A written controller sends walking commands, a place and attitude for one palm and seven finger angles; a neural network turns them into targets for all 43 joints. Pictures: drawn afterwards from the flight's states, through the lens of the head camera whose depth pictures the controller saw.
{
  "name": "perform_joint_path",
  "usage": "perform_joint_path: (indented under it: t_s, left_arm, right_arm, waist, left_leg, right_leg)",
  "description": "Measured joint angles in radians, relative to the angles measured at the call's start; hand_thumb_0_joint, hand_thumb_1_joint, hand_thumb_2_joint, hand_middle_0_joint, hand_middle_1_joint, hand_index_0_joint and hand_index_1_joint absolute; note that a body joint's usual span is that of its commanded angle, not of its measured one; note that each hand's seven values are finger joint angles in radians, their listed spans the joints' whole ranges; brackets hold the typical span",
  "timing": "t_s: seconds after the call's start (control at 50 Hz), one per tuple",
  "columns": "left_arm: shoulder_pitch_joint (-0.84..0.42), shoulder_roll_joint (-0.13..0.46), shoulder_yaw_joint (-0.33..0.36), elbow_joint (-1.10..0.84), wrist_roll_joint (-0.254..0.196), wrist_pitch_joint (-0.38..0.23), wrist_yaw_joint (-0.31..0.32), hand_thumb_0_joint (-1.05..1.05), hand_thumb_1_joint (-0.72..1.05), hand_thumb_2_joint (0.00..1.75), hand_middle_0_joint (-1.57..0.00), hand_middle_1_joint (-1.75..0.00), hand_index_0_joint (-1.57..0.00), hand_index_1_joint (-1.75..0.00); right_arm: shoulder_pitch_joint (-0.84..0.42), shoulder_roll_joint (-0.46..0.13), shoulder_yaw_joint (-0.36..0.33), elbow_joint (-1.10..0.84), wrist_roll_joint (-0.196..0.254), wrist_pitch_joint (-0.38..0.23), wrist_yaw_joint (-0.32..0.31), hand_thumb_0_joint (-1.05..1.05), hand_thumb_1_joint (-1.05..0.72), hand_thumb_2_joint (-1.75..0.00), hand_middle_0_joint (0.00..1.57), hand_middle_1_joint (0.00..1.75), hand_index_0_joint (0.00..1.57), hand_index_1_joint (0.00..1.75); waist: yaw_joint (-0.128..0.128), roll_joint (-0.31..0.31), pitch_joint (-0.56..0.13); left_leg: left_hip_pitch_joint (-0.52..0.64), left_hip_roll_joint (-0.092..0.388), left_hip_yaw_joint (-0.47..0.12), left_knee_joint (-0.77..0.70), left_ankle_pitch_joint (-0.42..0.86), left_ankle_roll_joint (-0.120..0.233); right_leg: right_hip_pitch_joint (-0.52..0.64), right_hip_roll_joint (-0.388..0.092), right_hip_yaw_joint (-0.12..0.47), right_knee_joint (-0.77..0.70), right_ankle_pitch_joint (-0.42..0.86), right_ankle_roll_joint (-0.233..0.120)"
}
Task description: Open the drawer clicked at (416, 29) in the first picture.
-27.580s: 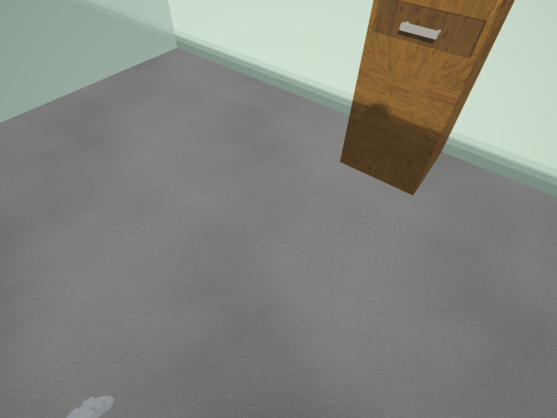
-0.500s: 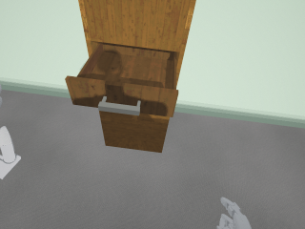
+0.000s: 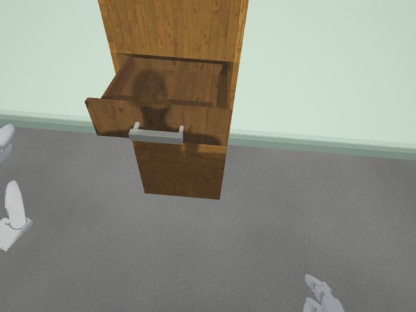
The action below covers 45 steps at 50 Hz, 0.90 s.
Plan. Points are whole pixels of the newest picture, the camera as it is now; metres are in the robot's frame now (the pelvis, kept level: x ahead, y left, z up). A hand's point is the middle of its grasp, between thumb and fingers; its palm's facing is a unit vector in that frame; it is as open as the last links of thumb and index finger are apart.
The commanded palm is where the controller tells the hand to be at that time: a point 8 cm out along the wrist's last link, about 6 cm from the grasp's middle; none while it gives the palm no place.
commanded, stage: stop stepping back and stand still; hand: left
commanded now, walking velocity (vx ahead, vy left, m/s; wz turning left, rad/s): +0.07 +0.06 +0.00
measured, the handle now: (157, 131) +0.56 +0.15 +0.01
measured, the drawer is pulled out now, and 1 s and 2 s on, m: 0.28 0.28 0.28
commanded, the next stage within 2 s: let the arm hang, fingers relaxed in 0.22 s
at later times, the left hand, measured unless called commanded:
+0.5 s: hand (98, 284) +0.20 +0.22 -0.08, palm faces +0.08 -0.93 -0.37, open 7.4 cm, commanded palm none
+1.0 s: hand out of the picture -0.03 +0.19 -0.16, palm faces +0.05 -0.97 -0.24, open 7.3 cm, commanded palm none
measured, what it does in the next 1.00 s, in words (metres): stands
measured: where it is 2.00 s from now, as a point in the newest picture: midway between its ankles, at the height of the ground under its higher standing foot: outside the picture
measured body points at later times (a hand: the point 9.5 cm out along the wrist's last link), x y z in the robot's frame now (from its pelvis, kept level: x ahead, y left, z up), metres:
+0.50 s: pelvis +0.01 +0.00 -0.01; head +0.04 -0.01 +0.44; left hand +0.19 +0.27 -0.05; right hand +0.16 -0.24 -0.13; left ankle +0.03 +0.12 -0.73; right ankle +0.00 -0.11 -0.73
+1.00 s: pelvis +0.00 +0.00 +0.01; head +0.03 +0.00 +0.46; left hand -0.03 +0.24 -0.14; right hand +0.00 -0.22 -0.15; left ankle +0.03 +0.12 -0.73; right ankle +0.00 -0.11 -0.73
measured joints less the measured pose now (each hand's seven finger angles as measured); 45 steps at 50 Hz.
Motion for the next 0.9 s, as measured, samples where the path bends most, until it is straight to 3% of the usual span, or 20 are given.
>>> perform_joint_path:
  t_s: [0.06,0.14,0.18,0.26,0.32,0.36,0.44,0.48,0.56,0.6,0.64,0.72,0.9]
  left_arm:
    - [-0.021,-0.004,0.0,0.02,0.003,-0.019,-0.009,0.02,0.89,0.9,-0.22,-0.3,-0.21,-0.3]
    - [-0.059,-0.051,-0.032,0.067,-0.001,-0.015,-0.017,0.02,0.89,0.9,-0.22,-0.3,-0.22,-0.3]
    - [-0.044,-0.07,-0.035,0.076,-0.002,-0.01,-0.014,0.02,0.89,0.9,-0.22,-0.3,-0.22,-0.3]
    - [-0.018,-0.077,-0.051,0.053,-0.001,-0.001,-0.005,0.02,0.89,0.9,-0.22,-0.3,-0.22,-0.3]
    - [-0.036,-0.06,-0.06,0.03,-0.002,-0.001,-0.004,0.02,0.89,0.9,-0.22,-0.3,-0.22,-0.3]
    - [-0.12,-0.053,-0.123,0.177,0.038,-0.017,-0.045,0.01,0.89,0.9,-0.21,-0.3,-0.21,-0.3]
    - [-0.331,-0.128,-0.26,0.695,0.066,0.172,-0.118,0.01,0.9,0.9,-0.21,-0.3,-0.2,-0.3]
    - [-0.386,-0.16,-0.304,0.928,0.069,0.232,-0.133,0.01,0.91,0.9,-0.2,-0.3,-0.2,-0.3]
    - [-0.397,-0.242,-0.401,1.274,0.065,0.268,-0.158,0.01,0.91,0.9,-0.2,-0.3,-0.2,-0.3]
    - [-0.379,-0.278,-0.431,1.389,0.057,0.273,-0.165,0.02,0.91,0.9,-0.2,-0.3,-0.2,-0.3]
    - [-0.379,-0.282,-0.394,1.453,0.039,0.257,-0.139,-0.01,0.97,0.9,-0.21,-0.3,-0.21,-0.3]
    - [-0.383,-0.248,-0.39,1.566,0.044,0.248,-0.145,-0.02,1.0,0.9,-0.21,-0.3,-0.21,-0.3]
    - [-0.351,-0.244,-0.396,1.736,0.045,0.245,-0.144,0.0,0.94,0.9,-0.21,-0.3,-0.2,-0.3]
  right_arm:
    - [-0.026,-0.002,0.004,0.008,0.004,0.016,0.004,0.01,-0.9,-0.9,0.2,0.3,0.2,0.3]
    - [-0.04,-0.006,-0.008,0.027,0.007,0.054,0.01,0.01,-0.9,-0.9,0.2,0.3,0.2,0.3]
    - [-0.038,-0.007,-0.006,0.021,0.006,0.067,0.008,0.01,-0.9,-0.9,0.2,0.3,0.2,0.3]
    - [-0.027,-0.026,-0.005,-0.007,0.0,0.055,-0.008,0.01,-0.9,-0.9,0.2,0.3,0.2,0.3]
    - [-0.039,-0.027,-0.011,-0.006,-0.001,0.042,-0.016,0.01,-0.9,-0.9,0.2,0.3,0.2,0.3]
    - [-0.049,-0.046,-0.03,0.041,-0.001,-0.004,0.017,0.01,-0.9,-0.9,0.2,0.3,0.2,0.3]
    - [-0.096,-0.075,-0.035,0.115,-0.024,0.051,0.037,0.01,-0.9,-0.9,0.2,0.3,0.2,0.3]
    - [-0.108,-0.056,-0.02,0.133,-0.03,0.074,0.036,0.01,-0.9,-0.9,0.2,0.3,0.2,0.3]
    - [-0.1,-0.019,-0.009,0.181,-0.019,0.11,0.036,0.01,-0.9,-0.9,0.2,0.3,0.2,0.3]
    - [-0.081,-0.003,-0.006,0.216,-0.019,0.126,0.032,0.01,-0.9,-0.9,0.2,0.3,0.2,0.3]
    - [-0.056,0.012,-0.005,0.257,-0.018,0.136,0.026,0.01,-0.9,-0.9,0.2,0.3,0.2,0.3]
    - [-0.025,0.019,-0.007,0.336,-0.019,0.149,0.015,0.01,-0.9,-0.9,0.2,0.3,0.2,0.3]
    - [0.008,0.014,-0.017,0.427,-0.015,0.146,0.002,0.01,-0.91,-0.9,0.2,0.3,0.2,0.3]
  waist:
    - [0.011,0.038,0.024]
    - [0.02,0.045,0.027]
    - [0.022,0.029,0.02]
    - [0.012,0.024,0.021]
    - [0.024,-0.002,0.051]
    - [0.026,0.016,0.03]
    - [0.008,0.059,-0.003]
    - [0.0,0.039,0.009]
    - [-0.018,0.035,0.055]
    - [-0.013,0.016,0.072]
    - [0.005,0.0,0.087]
    - [0.034,0.007,0.105]
    - [0.032,0.056,0.095]
  left_leg:
    - [-0.039,0.022,-0.016,0.1,-0.065,0.003]
    - [-0.109,0.002,-0.027,0.265,-0.127,0.011]
    - [-0.101,-0.001,-0.012,0.225,-0.109,0.013]
    - [-0.008,0.016,-0.016,-0.025,-0.023,0.028]
    - [0.004,0.004,-0.009,-0.042,0.037,0.005]
    - [-0.032,-0.007,-0.018,-0.026,0.034,0.005]
    - [-0.088,-0.041,-0.03,0.014,0.022,0.02]
    - [-0.092,-0.055,-0.018,0.038,0.01,0.015]
    - [-0.065,-0.022,-0.033,0.062,-0.013,-0.011]
    - [-0.043,-0.014,-0.037,0.045,-0.006,-0.012]
    - [-0.031,-0.005,-0.048,0.025,0.006,-0.016]
    - [-0.014,0.009,-0.06,-0.014,0.033,-0.018]
    - [0.02,0.004,-0.044,-0.086,0.075,-0.006]
  right_leg:
    - [0.039,0.02,-0.02,-0.092,0.148,-0.049]
    - [0.06,0.021,-0.028,-0.135,0.152,-0.077]
    - [0.067,0.015,-0.015,-0.16,0.163,-0.074]
    - [0.073,0.022,-0.022,-0.169,0.161,-0.063]
    - [0.076,0.007,-0.014,-0.153,0.147,-0.047]
    - [0.03,-0.007,-0.006,-0.081,0.125,-0.032]
    - [-0.033,-0.031,0.074,0.07,-0.021,-0.017]
    - [0.003,-0.043,0.099,0.01,0.073,-0.014]
    - [0.054,-0.011,0.086,-0.011,0.023,-0.017]
    - [0.08,-0.003,0.082,-0.038,0.03,-0.021]
    - [0.103,0.007,0.072,-0.075,0.05,-0.025]
    - [0.139,0.022,0.062,-0.153,0.097,-0.029]
    - [0.169,0.015,0.078,-0.229,0.146,-0.018]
